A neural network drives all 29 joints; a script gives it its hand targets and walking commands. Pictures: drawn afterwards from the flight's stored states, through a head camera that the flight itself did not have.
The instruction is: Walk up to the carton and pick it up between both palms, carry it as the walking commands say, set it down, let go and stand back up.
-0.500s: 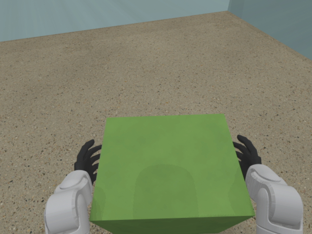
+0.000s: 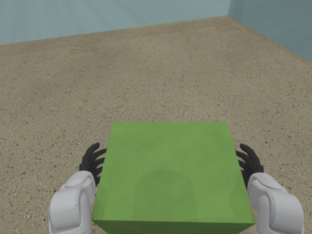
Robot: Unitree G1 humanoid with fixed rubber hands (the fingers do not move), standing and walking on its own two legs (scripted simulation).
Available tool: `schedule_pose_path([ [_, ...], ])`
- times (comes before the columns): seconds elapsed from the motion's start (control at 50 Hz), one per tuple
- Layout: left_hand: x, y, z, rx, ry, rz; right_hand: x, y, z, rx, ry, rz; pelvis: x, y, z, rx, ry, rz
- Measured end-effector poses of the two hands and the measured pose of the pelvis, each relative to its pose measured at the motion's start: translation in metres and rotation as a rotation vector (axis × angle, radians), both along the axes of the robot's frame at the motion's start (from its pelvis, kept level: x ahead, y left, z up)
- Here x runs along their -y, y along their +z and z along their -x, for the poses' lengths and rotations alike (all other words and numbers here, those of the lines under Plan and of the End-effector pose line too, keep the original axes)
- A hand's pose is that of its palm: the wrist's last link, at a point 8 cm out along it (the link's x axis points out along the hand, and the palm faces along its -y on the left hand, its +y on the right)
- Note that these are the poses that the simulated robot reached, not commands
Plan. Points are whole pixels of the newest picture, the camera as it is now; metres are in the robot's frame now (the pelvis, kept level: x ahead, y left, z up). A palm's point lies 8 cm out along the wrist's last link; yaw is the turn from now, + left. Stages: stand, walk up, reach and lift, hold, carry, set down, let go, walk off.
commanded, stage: carry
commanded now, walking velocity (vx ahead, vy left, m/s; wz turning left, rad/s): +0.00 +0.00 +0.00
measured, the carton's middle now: (168, 186) +0.25 -0.02 +0.01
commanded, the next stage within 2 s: hold in 1.84 s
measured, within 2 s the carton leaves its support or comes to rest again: neither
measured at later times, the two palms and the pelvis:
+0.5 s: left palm (79, 182) +0.23 +0.18 +0.09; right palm (246, 173) +0.23 -0.18 +0.09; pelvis -0.01 -0.01 +0.00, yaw +1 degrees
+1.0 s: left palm (90, 172) +0.26 +0.17 +0.07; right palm (244, 164) +0.26 -0.20 +0.07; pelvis +0.01 -0.02 +0.00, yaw +1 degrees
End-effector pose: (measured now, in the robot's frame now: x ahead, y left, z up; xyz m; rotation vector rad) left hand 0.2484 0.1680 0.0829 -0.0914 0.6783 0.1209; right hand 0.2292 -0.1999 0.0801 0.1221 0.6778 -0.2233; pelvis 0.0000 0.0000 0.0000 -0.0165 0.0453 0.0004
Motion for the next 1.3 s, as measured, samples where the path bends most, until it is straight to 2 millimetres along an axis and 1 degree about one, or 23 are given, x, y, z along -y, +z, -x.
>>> schedule_pose_path([
  [0.08, -0.003, 0.004, 0.011, 0.009, 0.007, -0.005, -0.003, 0.004, 0.006, 0.009, 0.01, -0.001, 0.0, 0.0, 0.006, 0.017, 0.004, -0.002],
  [0.18, -0.014, 0.005, 0.02, 0.005, 0.036, -0.004, -0.013, 0.009, 0.003, 0.005, 0.045, 0.008, 0.0, 0.0, 0.01, 0.019, 0.011, -0.006],
  [0.28, -0.021, 0.005, 0.023, 0.001, 0.06, 0.001, -0.021, 0.012, -0.003, 0.001, 0.07, 0.016, 0.002, 0.001, 0.012, 0.015, 0.018, -0.007],
  [0.36, -0.022, 0.004, 0.023, -0.003, 0.064, 0.003, -0.021, 0.011, -0.005, -0.002, 0.075, 0.019, 0.003, 0.001, 0.013, 0.011, 0.022, -0.007],
  [0.6, -0.011, 0.003, 0.011, -0.007, 0.046, 0.004, -0.01, 0.009, -0.009, -0.007, 0.056, 0.019, 0.008, 0.002, 0.007, 0.005, 0.023, -0.008],
  [0.78, -0.006, -0.001, 0.0, -0.011, 0.047, 0.003, -0.006, 0.005, -0.021, -0.01, 0.057, 0.017, 0.012, 0.002, -0.003, -0.004, 0.019, -0.011],
  [0.94, -0.004, -0.009, -0.01, -0.016, 0.048, -0.003, -0.004, -0.003, -0.032, -0.016, 0.064, 0.02, 0.015, 0.002, -0.01, -0.009, 0.014, -0.014],
  [1.3, 0.003, -0.017, -0.027, 0.003, 0.033, -0.025, 0.004, -0.013, -0.047, 0.003, 0.073, 0.032, 0.022, 0.002, -0.024, -0.008, 0.009, -0.019],
])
